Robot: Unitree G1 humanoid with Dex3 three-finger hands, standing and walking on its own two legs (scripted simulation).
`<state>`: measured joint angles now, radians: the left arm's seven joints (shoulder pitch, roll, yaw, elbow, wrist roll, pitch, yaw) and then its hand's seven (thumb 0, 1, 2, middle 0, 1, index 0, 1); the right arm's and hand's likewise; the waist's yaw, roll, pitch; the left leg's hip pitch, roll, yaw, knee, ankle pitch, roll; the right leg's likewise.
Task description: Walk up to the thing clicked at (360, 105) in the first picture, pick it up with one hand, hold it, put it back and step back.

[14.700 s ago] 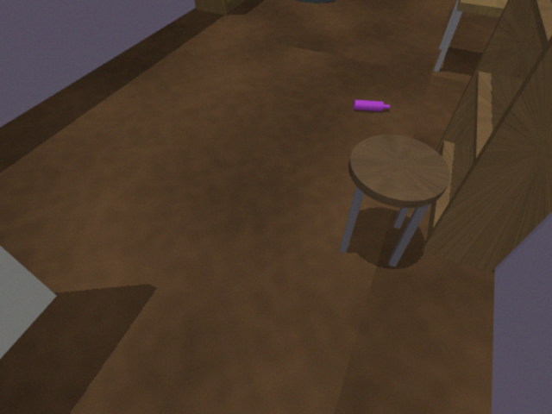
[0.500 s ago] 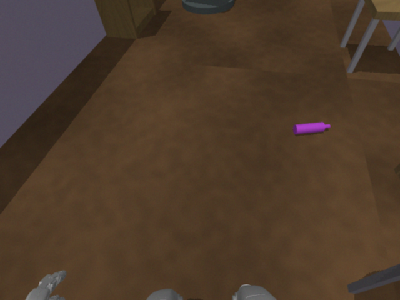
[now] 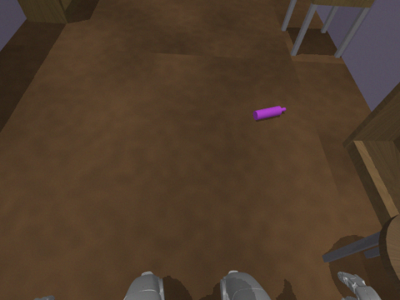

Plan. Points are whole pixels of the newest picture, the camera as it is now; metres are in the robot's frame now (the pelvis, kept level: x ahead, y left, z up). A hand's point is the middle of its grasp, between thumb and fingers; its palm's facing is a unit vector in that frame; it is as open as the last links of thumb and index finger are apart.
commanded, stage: walk up
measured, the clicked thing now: (270, 112) +1.24 -0.53 -0.71
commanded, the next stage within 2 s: stand in 0.90 s
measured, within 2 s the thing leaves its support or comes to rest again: neither
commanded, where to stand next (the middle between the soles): +0.07 -0.03 m, yaw -5 degrees
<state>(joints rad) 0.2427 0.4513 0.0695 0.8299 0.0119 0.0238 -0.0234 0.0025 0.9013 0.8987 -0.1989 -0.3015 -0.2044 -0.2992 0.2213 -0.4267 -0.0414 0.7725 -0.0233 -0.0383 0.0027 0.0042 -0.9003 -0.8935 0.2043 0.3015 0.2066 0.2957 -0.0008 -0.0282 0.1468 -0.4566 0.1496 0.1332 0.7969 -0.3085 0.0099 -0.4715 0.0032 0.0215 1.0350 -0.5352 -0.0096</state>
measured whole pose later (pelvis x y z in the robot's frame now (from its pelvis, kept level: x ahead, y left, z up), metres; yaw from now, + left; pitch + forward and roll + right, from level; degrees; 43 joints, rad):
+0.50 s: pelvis +0.01 -0.02 +0.00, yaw -7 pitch -2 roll +0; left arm 0.17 0.40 0.04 0.92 0.01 -0.01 -0.02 0.00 0.90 0.90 -0.20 -0.30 -0.21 -0.30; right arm 0.22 -0.38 0.01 0.96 -0.01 -0.04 0.00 0.01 -0.90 -0.89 0.20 0.30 0.20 0.30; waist -0.01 -0.02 0.08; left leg -0.37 0.08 0.05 0.75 -0.35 -0.03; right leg -0.33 0.02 0.02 0.76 -0.39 -0.01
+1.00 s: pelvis +0.02 -0.02 +0.04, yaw -8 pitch -3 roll +0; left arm 0.06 0.35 0.01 1.11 0.00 -0.01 -0.02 0.00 0.90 0.90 -0.20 -0.30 -0.20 -0.30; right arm 0.09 -0.38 0.00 1.12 0.00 -0.03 0.00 0.01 -0.91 -0.89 0.20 0.30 0.20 0.29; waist -0.02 0.00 0.06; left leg -0.17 0.07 0.08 0.41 -0.18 -0.04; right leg -0.15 0.01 0.04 0.43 -0.23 0.00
